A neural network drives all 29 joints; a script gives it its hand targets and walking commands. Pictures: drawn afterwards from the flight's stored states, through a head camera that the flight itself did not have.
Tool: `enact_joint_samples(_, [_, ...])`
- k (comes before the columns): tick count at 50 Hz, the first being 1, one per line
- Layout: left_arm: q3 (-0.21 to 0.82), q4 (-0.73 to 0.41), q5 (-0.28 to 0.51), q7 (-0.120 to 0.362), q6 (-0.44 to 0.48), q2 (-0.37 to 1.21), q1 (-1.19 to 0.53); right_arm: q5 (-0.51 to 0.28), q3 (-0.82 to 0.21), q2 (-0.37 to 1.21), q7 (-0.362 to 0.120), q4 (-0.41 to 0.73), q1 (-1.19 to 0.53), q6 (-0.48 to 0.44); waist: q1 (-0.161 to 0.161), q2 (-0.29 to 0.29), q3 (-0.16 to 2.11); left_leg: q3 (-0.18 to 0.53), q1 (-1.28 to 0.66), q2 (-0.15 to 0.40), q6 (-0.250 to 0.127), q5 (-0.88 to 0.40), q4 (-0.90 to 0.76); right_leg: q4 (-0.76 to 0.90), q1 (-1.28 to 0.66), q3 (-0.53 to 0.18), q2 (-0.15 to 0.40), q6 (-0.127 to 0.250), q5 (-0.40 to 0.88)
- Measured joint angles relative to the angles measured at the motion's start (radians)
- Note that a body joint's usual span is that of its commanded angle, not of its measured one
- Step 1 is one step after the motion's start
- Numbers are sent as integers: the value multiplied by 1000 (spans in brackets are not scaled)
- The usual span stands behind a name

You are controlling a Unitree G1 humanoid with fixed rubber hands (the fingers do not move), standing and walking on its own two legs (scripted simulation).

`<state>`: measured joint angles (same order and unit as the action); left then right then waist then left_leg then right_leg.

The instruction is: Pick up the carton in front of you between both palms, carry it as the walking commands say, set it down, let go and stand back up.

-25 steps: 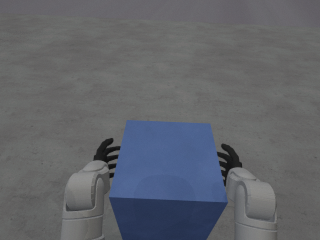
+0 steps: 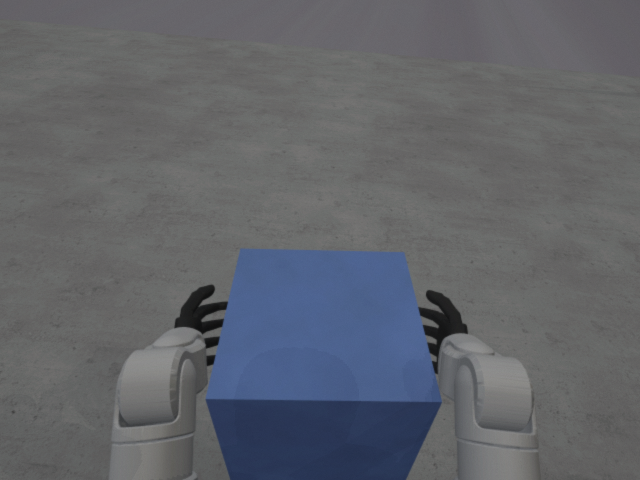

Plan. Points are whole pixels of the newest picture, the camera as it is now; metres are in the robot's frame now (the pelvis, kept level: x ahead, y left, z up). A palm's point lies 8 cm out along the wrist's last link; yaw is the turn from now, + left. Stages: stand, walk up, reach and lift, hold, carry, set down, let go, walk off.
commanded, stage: carry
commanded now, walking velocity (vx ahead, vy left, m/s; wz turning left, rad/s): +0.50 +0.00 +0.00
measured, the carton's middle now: (319, 374) +0.27 +0.01 +0.01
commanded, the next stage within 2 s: hold in 1.84 s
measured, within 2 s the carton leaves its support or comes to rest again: neither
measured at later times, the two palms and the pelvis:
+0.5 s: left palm (245, 203) +0.51 +0.13 +0.10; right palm (431, 214) +0.52 -0.17 +0.09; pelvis +0.24 -0.03 +0.01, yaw +2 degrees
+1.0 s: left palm (232, 200) +0.54 +0.16 +0.08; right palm (410, 204) +0.55 -0.14 +0.08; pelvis +0.28 -0.01 +0.00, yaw +3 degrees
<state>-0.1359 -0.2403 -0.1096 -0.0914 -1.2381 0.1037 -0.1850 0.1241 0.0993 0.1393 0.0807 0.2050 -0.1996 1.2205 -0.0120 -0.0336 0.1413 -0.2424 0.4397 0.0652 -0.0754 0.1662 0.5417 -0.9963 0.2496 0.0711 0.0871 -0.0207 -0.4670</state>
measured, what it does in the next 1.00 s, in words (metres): walks ahead: right foot, then left foot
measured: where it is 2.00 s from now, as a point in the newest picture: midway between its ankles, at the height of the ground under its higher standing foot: outside the picture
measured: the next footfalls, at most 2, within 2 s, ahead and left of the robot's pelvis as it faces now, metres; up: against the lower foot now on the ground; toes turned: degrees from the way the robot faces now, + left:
right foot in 0.32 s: +0.35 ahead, -0.11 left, +0.00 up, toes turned +12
left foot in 0.50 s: +0.22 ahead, +0.11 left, +0.00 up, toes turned +7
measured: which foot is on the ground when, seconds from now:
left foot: down 0.00-0.36, up 0.38-0.48, down 0.50-1.00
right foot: up 0.00-0.30, down 0.32-1.00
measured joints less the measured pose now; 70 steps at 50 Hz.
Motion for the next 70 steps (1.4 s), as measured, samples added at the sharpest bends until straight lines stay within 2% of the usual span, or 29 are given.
enact_joint_samples(2, [-2, 4, -5, 0, 3, 14, 4, -3, 2, -3, 0, 9, 18, -2, -3, 8, -25, 0, -50, 1, 12, 2, -54, -128, 133, -6, -6, 17, 59])
enact_joint_samples(5, [6, -18, -14, 0, 23, 33, 15, -17, 10, -6, 0, 46, 44, -19, -9, 14, -53, 9, -131, -4, 18, 2, -141, -82, 264, 4, 7, 18, 146])
enact_joint_samples(11, [29, -88, -13, 0, 51, 30, 24, -32, 8, -6, 0, 112, 48, -48, -4, 19, -69, 25, -271, 0, 50, 50, -225, 272, 336, 45, 3, -1, 282])
enact_joint_samples(14, [24, -129, -9, 0, 42, 30, 23, -31, 1, -5, 0, 144, 38, -38, 4, 19, -66, 29, -329, 1, 77, 116, -200, 435, 291, 83, -15, -1, 407])
enact_joint_samples(16, [19, -144, -6, 0, 30, 31, 15, -28, 0, -4, 0, 159, 29, -25, 7, 15, -59, 36, -354, 1, 99, 191, -130, 567, 214, 117, -25, -1, 536])
enact_joint_samples(18, [19, -124, -7, 0, 32, 33, -1, -25, 15, -5, -1, 153, 9, -12, 13, 53, -47, 62, -335, 31, 117, 265, -14, 562, 176, 142, -47, 65, 437])
enact_joint_samples(20, [15, -81, -8, 0, 32, 38, -26, -20, 33, -8, -1, 137, -5, 3, 14, 86, -52, 120, -284, 35, 128, 329, 87, 529, 172, 155, -57, 98, 365])
enact_joint_samples(23, [6, -42, -7, 2, 25, 39, -33, -8, 43, 1, 0, 114, -4, 15, 12, 84, -61, 146, -240, 12, 123, 355, 50, 551, 142, 155, -49, 94, 353])
enact_joint_samples(26, [1, -42, -4, 4, 26, 37, -21, -2, 32, 1, 0, 105, -3, 17, 12, 83, -70, 138, -250, 15, 119, 161, -62, 560, 110, 152, -53, 87, 335])
enact_joint_samples(27, [1, -45, -2, 4, 28, 36, -16, -2, 28, 0, 0, 106, -1, 16, 11, 83, -66, 135, -261, 18, 118, 139, -72, 554, 104, 151, -55, 84, 324])
enact_joint_samples(33, [-5, -51, -2, 5, 33, 36, -17, -2, 26, 1, 1, 99, -11, 9, 11, 59, -21, 135, -282, 16, 118, 217, -55, 491, 105, 151, -44, 70, 255])
enact_joint_samples(47, [2, 2, -12, 6, 48, 32, 6, -4, 18, -3, -1, 36, 19, -22, 14, 46, -4, 133, -279, -3, 98, 268, 3, 408, 120, 142, -15, 47, 200])
enact_joint_samples(60, [6, 144, -55, 37, 193, 29, 23, 36, 15, -6, -27, -101, 39, -166, 12, 44, -15, 128, -286, -17, 83, 236, -12, 446, 102, 137, -7, 43, 247])
enact_joint_samples(70, [-34, 338, -116, 72, 364, 35, -17, 98, 49, 0, -60, -294, 1, -336, 15, 41, -19, 125, -268, -26, 75, 209, -15, 473, 110, 134, -1, 44, 287])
